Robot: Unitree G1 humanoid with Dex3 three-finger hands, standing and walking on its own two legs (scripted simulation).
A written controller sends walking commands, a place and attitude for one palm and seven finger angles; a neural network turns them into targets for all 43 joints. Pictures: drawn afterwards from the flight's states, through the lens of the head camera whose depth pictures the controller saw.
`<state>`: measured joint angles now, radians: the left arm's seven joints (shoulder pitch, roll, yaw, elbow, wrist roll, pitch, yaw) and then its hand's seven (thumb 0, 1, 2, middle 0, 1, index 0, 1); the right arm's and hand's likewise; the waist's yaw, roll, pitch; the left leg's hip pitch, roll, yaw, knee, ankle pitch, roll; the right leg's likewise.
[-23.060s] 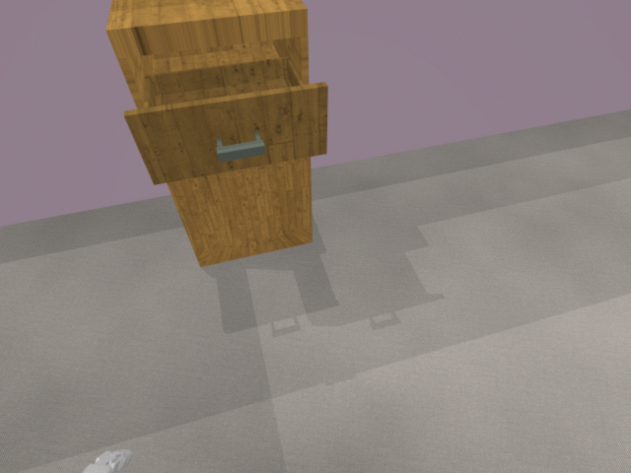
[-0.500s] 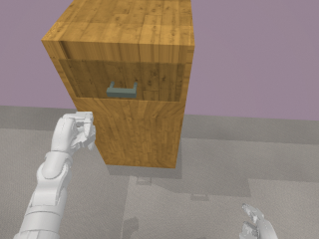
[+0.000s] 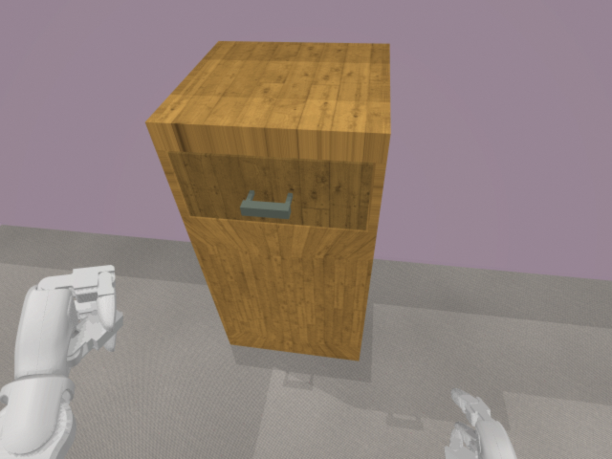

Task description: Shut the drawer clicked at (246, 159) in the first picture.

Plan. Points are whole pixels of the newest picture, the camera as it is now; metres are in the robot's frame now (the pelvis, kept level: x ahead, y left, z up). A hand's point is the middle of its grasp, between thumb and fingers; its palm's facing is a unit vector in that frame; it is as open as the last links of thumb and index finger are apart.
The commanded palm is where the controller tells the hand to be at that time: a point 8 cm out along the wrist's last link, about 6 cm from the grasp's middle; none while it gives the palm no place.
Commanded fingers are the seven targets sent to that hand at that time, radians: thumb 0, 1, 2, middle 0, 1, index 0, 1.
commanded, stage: draw the hand back to the body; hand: left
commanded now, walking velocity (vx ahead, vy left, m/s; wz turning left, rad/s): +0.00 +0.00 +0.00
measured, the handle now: (268, 202) +0.60 +0.16 -0.03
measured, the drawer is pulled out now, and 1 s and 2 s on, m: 0.00 0.00 0.00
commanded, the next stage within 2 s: step back with the hand held close in 0.30 s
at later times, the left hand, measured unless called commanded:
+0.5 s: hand (79, 350) +0.17 +0.23 +0.17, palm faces +0.42 -0.80 -0.43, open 3.3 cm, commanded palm +0.11 +0.27 +0.17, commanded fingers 0.00 0.90 0.90 -1.40 -1.60 -1.40 -1.60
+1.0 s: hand (39, 392) +0.13 +0.25 +0.16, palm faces +0.39 -0.78 -0.49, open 3.3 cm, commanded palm +0.07 +0.29 +0.17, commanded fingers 0.00 0.90 0.90 -1.40 -1.60 -1.40 -1.60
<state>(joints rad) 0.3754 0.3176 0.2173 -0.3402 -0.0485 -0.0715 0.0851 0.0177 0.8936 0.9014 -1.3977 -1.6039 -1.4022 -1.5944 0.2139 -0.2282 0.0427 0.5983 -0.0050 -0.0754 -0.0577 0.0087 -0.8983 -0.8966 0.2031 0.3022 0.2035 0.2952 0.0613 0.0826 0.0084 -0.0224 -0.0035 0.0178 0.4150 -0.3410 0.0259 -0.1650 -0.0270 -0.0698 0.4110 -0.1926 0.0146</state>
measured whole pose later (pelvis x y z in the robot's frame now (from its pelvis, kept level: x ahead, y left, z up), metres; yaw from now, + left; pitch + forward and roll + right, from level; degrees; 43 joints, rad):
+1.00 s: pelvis -0.07 +0.01 -0.01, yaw -2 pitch -1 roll +1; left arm 0.56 0.35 0.38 -0.49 0.01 -0.22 0.13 0.02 0.89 0.90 -1.40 -1.60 -1.41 -1.59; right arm 0.20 -0.22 0.00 0.54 0.00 -0.06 -0.08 0.01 -0.90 -0.90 0.20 0.30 0.20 0.30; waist 0.02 0.02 0.02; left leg -0.25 -0.05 0.07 0.58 -0.32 0.06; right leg -0.39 -0.07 -0.01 0.55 -0.14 0.04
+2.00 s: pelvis -0.18 -0.02 +0.00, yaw -3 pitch +5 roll +1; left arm 0.69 0.50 0.45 -0.63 -0.04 -0.26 0.11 0.01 0.88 0.90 -1.40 -1.60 -1.40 -1.59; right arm 0.13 -0.19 0.01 0.55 0.01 -0.04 -0.07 0.01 -0.90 -0.90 0.20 0.30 0.20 0.30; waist -0.01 -0.06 -0.02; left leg -0.46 -0.03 0.04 0.68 -0.32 0.00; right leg -0.27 0.05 0.06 0.41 -0.23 -0.04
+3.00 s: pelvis -0.41 -0.03 +0.00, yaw -1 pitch -2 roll +3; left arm 0.62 0.37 0.35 -0.53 0.01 -0.22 0.14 0.02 0.89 0.90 -1.40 -1.60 -1.41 -1.59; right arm 0.29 -0.22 0.00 0.64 -0.02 -0.13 -0.10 0.01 -0.90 -0.90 0.20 0.30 0.20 0.30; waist 0.01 -0.06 -0.05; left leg -0.29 0.00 0.13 0.60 -0.37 0.05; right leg -0.33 -0.03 -0.09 0.47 -0.24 -0.06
